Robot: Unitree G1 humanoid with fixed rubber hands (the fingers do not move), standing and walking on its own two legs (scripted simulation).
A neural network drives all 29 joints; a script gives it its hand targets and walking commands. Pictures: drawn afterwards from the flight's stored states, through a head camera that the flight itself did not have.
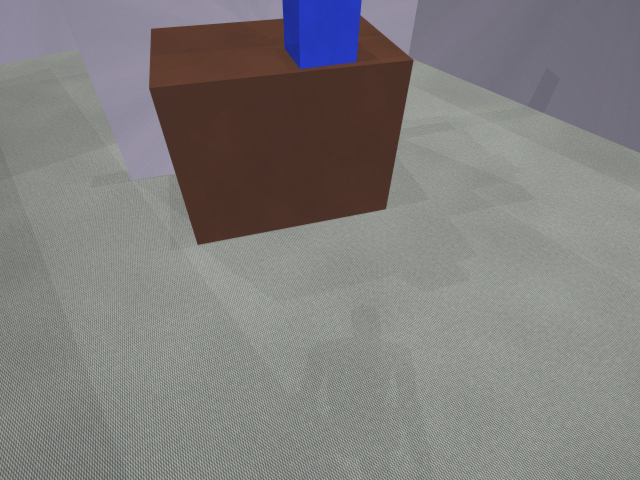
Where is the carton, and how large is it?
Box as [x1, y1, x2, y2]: [282, 0, 361, 68]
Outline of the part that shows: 282,0 285,49 300,68 356,61 361,0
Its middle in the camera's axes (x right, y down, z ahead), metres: +0.01 -0.77 +1.31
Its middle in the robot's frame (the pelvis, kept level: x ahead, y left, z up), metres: +1.52 -0.03 +0.06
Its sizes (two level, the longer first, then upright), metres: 0.210 0.200 0.250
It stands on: a pedestal, 0.71 m high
